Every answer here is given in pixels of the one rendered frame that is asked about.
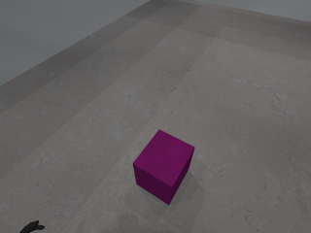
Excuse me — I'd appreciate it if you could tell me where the carton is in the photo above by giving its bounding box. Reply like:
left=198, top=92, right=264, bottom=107
left=132, top=129, right=195, bottom=205

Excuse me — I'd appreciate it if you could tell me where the robot left hand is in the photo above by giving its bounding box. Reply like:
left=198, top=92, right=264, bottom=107
left=19, top=220, right=45, bottom=233

